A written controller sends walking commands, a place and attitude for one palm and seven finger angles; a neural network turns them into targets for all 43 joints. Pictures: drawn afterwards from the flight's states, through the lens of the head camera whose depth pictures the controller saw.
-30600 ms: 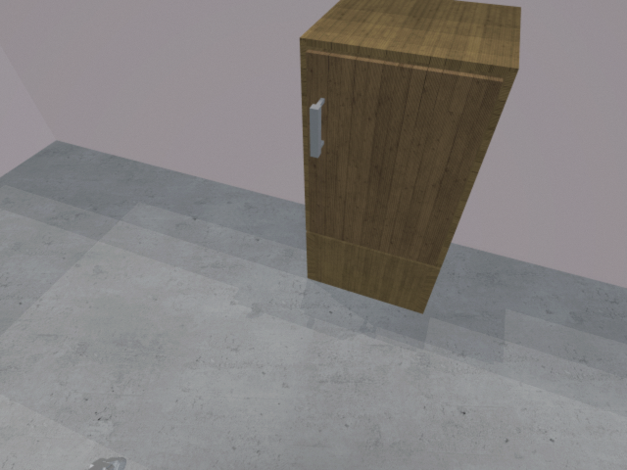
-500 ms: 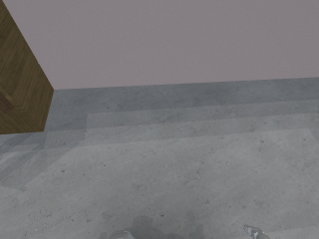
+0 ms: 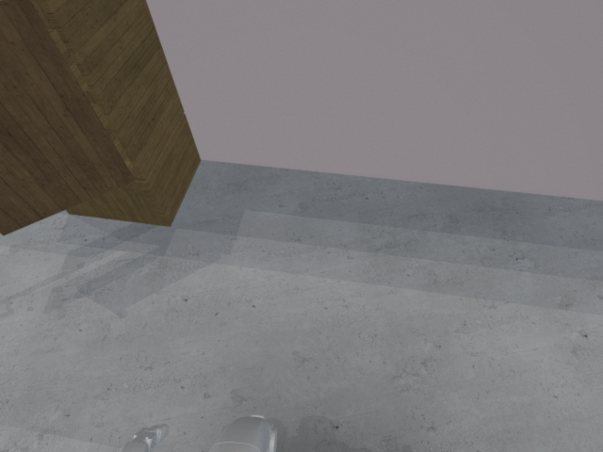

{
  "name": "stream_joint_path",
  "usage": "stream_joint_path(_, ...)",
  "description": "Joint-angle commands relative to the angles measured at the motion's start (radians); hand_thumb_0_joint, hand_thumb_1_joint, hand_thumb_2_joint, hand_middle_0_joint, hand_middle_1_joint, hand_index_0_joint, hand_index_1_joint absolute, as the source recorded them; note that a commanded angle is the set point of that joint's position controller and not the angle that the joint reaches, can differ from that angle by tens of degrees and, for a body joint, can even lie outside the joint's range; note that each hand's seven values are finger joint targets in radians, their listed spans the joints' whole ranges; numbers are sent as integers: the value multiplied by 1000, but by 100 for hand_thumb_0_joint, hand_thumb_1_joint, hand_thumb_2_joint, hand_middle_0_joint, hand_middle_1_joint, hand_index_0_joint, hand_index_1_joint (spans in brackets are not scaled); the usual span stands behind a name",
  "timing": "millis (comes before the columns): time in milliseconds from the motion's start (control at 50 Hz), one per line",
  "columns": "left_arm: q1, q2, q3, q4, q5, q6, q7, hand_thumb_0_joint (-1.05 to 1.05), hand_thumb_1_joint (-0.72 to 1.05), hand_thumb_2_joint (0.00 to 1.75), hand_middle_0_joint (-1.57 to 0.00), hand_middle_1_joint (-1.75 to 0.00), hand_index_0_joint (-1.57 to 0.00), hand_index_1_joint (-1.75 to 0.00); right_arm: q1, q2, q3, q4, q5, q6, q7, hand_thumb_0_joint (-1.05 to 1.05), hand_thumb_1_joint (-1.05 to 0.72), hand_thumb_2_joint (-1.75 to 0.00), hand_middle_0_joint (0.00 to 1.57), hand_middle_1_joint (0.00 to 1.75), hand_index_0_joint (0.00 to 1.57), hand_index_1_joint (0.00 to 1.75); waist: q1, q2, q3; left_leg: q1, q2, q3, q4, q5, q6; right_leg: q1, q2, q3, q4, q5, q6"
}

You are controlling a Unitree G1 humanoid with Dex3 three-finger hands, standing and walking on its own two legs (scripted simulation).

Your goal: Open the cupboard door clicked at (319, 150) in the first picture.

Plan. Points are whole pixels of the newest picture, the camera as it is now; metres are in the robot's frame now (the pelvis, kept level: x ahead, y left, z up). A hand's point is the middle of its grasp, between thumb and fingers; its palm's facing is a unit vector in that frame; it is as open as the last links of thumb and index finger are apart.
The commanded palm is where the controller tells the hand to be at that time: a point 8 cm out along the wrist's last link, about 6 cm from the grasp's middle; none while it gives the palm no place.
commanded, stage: turn to face it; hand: left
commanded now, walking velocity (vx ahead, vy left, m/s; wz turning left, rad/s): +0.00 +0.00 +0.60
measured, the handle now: out of the picture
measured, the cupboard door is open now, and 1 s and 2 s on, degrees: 42 42 42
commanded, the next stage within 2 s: take the last steps up to it in 0.78 s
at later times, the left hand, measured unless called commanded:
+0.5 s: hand out of the picture +0.07 +0.23 -0.15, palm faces +0.30 -0.91 -0.27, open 7.4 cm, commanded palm none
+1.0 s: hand out of the picture -0.04 +0.17 -0.19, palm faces +0.53 -0.82 -0.20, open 7.4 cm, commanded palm none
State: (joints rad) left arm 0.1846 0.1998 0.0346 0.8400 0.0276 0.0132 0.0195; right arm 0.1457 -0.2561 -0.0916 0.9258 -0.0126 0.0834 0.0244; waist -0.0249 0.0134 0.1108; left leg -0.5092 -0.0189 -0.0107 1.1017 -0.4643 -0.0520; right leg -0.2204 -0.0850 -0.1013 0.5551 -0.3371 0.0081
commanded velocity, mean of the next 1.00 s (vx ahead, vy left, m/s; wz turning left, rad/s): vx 0.04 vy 0.02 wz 0.43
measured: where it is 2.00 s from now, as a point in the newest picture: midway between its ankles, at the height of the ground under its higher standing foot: (240, 427)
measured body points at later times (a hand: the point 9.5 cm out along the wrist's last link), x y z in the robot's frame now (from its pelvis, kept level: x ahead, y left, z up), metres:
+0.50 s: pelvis +0.03 -0.01 +0.00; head +0.08 +0.01 +0.45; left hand +0.06 +0.28 -0.13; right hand +0.19 -0.23 -0.14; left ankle +0.01 +0.12 -0.73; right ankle +0.07 -0.15 -0.71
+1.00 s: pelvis +0.05 -0.01 -0.01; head +0.08 +0.04 +0.44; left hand -0.06 +0.21 -0.17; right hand +0.28 -0.16 -0.13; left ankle +0.00 +0.08 -0.73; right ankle +0.07 -0.15 -0.69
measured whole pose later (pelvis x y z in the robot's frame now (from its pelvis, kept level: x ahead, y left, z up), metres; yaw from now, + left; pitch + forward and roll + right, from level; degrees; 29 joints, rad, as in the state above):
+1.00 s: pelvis +0.05 -0.01 -0.01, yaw +30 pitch +0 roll +0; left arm 0.27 0.24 0.06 0.98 0.02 0.06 0.01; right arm 0.10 -0.19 -0.04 0.94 -0.02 0.02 0.00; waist 0.04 -0.07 0.09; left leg -0.28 -0.01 0.05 0.60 -0.32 0.04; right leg -0.36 -0.09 -0.07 0.96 -0.55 0.04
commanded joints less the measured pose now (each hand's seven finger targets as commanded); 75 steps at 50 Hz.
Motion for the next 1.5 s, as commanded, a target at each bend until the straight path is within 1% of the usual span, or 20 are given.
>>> stream_joint_path(0,44,207,61,-45,0,-25,16,0,90,90,-20,-30,-20,-30,-97,-37,6,-108,4,-33,13,0,-90,-90,20,30,20,30,48,-204,-120,-12,36,70,-167,8,-17,166,-248,54,-143,634,-116)
stream_joint_path(80,88,237,72,-17,3,-21,11,0,90,90,-20,-30,-20,-30,-106,-29,13,-116,6,-43,14,0,-90,-90,20,30,20,30,62,-238,-136,84,10,124,-380,39,4,185,-263,25,-71,686,-98)
stream_joint_path(140,60,232,77,-33,-15,-16,1,0,90,90,-20,-30,-20,-30,40,-109,-5,-83,-5,-59,7,0,-90,-90,20,30,20,30,-27,-104,-220,413,42,80,-645,353,52,6,-232,-58,190,553,-7)
stream_joint_path(160,53,162,63,-70,-22,-10,-9,0,90,90,-20,-30,-20,-30,124,-234,-37,-75,-15,-67,0,0,-90,-90,20,30,20,30,-70,229,-273,601,325,-314,-671,708,198,-287,-77,-95,442,-49,74)
stream_joint_path(180,-33,139,41,-108,-15,-2,-3,0,90,90,-20,-30,-20,-30,199,-278,-45,-56,-8,-58,-7,0,-90,-90,20,30,20,30,-97,253,-260,564,446,-432,-695,879,300,-374,-33,12,578,-355,73)
stream_joint_path(280,-25,137,54,-37,-10,17,-11,0,90,90,-20,-30,-20,-30,14,-174,-13,-95,-13,-71,-39,0,-90,-90,20,30,20,30,4,136,-169,332,261,-243,-743,550,215,-324,-27,114,593,-107,73)
stream_joint_path(480,58,126,52,-35,-17,-1,-7,0,90,90,-20,-30,-20,-30,-33,-170,-28,-98,-9,-54,-29,0,-90,-90,20,30,20,30,49,142,-177,191,177,-271,-647,495,170,29,82,46,16,36,57)
stream_joint_path(500,102,152,60,-27,-16,-10,-2,0,90,90,-20,-30,-20,-30,-43,-146,-25,-105,-4,-53,-26,0,-90,-90,20,30,20,30,74,85,-180,111,136,-248,-576,403,131,146,37,79,-126,103,47)
stream_joint_path(540,124,290,78,-34,7,-21,9,0,90,90,-20,-30,-20,-30,-47,-67,-14,-144,4,-54,-15,0,-90,-90,20,30,20,30,91,-319,-164,-94,-62,-25,-120,-164,19,165,-403,492,-295,226,-145)
stream_joint_path(640,24,164,45,-42,-6,-28,15,0,90,90,-20,-30,-20,-30,-38,-48,-1,-75,-2,-33,-3,0,-90,-90,20,30,20,30,25,-236,-112,-63,26,-12,61,17,-2,103,-217,151,-186,559,-129)
stream_joint_path(760,131,206,60,21,3,-31,14,0,90,90,-20,-30,-20,-30,-105,-7,24,-67,8,-44,-2,0,-90,-90,20,30,20,30,74,-211,-125,66,2,75,-296,-4,6,176,-238,112,-139,700,-136)
stream_joint_path(840,103,200,62,48,-12,-26,10,0,90,90,-20,-30,-20,-30,-5,-29,27,-25,3,-63,-12,0,-90,-90,20,30,20,30,16,-179,-162,316,-1,86,-639,242,31,84,-201,53,-15,589,-62)
stream_joint_path(880,105,103,39,21,-24,-19,1,0,90,90,-20,-30,-20,-30,90,-173,-2,-12,-13,-78,-19,0,-90,-90,20,30,20,30,-22,232,-235,577,339,-301,-696,750,196,-228,-36,-40,280,-113,50)
stream_joint_path(900,59,98,32,-2,-12,-8,4,0,90,90,-20,-30,-20,-30,131,-212,-6,-3,-18,-63,-26,0,-90,-90,20,30,20,30,-45,232,-217,497,415,-334,-732,666,290,-254,-5,12,416,-353,39)
stream_joint_path(1160,77,70,43,69,-4,-29,-42,0,90,90,-20,-30,-20,-30,74,-117,10,10,-12,-96,-34,0,-90,-90,20,30,20,30,62,99,-91,196,180,-190,-772,82,214,18,58,-21,53,-25,27)
stream_joint_path(1200,235,149,68,116,7,-48,-31,0,90,90,-20,-30,-20,-30,51,-58,18,-5,3,-99,-25,0,-90,-90,20,30,20,30,141,-130,-104,-85,33,-47,-481,-51,121,348,-101,156,-199,-111,-12)
stream_joint_path(1220,308,247,88,125,9,-52,-19,0,90,90,-20,-30,-20,-30,15,-14,26,-48,2,-102,-17,0,-90,-90,20,30,20,30,182,-403,-89,-249,-38,45,-200,-169,66,393,-394,550,-372,-258,-119)
stream_joint_path(1260,247,235,77,110,-1,-55,-8,0,90,90,-20,-30,-20,-30,-57,-59,10,-64,-16,-87,-5,0,-90,-90,20,30,20,30,130,-276,8,-260,49,-66,59,-25,55,141,-420,652,-450,-433,-178)
stream_joint_path(1340,136,126,49,105,-4,-83,-7,0,90,90,-20,-30,-20,-30,19,-11,16,4,-15,-69,18,0,-90,-90,20,30,20,30,46,-198,8,-156,111,-4,16,241,12,39,-273,193,-417,-29,-84)
stream_joint_path(1480,227,152,50,194,4,-94,-7,0,90,90,-20,-30,-20,-30,-68,40,35,-25,-4,-92,38,0,-90,-90,20,30,20,30,81,-195,-19,-40,78,111,-394,251,15,147,-255,31,-324,290,-82)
